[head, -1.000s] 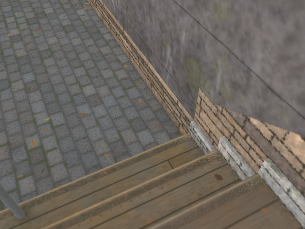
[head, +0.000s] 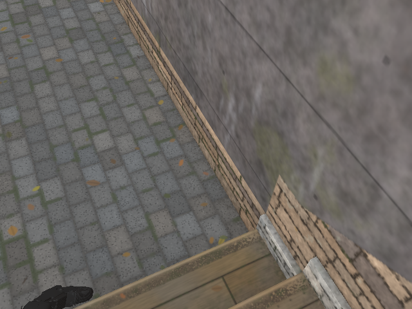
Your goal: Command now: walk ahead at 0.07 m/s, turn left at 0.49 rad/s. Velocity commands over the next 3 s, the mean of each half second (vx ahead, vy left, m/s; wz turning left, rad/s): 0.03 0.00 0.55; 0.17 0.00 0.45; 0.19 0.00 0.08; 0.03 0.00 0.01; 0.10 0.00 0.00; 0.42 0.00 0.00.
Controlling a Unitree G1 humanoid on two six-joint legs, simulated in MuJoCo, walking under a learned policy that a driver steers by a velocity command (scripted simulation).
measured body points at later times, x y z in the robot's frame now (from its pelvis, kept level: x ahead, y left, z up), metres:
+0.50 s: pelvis +0.08 -0.01 -0.06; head +0.12 +0.01 +0.39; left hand +0.02 +0.27 -0.18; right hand +0.37 -0.15 -0.13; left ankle +0.10 +0.16 -0.70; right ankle +0.06 -0.12 -0.73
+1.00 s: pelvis +0.21 +0.12 -0.21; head +0.23 +0.13 +0.24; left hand +0.21 +0.37 -0.34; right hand +0.27 -0.10 -0.35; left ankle +0.13 +0.18 -0.91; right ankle +0.43 +0.05 -0.82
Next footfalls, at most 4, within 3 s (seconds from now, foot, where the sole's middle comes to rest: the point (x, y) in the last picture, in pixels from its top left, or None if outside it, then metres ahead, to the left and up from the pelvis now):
0.22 right None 0.10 -0.11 -0.77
0.66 left None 0.17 0.20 -0.95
1.26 right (172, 303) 0.56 0.09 -1.13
1.62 left None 0.49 0.31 -1.13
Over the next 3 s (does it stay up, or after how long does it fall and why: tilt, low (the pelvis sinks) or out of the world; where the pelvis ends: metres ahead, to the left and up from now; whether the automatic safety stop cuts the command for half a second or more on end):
stays up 0.80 0.29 -0.54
